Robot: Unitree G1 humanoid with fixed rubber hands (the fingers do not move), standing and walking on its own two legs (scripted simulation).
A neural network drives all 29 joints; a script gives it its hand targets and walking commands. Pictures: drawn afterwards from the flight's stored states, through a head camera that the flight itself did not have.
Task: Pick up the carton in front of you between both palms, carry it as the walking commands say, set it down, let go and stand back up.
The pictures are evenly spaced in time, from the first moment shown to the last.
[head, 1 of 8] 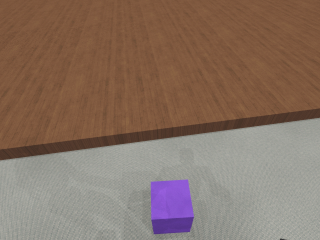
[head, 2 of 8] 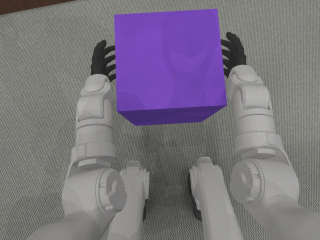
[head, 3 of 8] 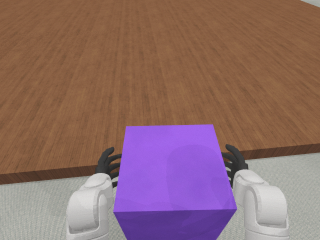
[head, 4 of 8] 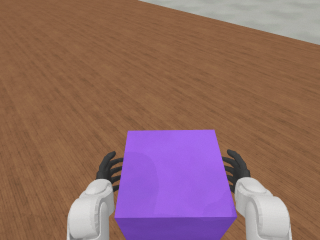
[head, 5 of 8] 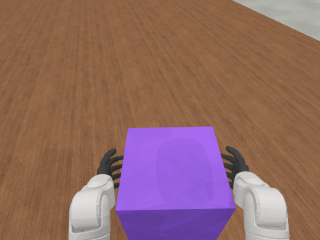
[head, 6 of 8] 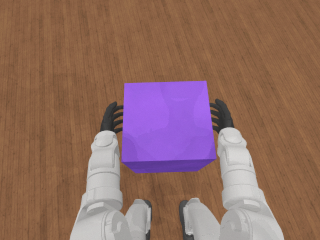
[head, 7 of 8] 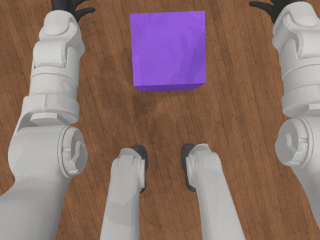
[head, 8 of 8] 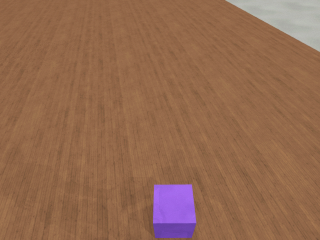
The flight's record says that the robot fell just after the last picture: no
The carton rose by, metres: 0.90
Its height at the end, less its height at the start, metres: +0.12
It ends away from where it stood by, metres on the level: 5.34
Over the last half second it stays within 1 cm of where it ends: yes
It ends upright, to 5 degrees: yes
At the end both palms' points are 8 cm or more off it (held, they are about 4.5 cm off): yes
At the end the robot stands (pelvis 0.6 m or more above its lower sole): yes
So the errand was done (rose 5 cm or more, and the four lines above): yes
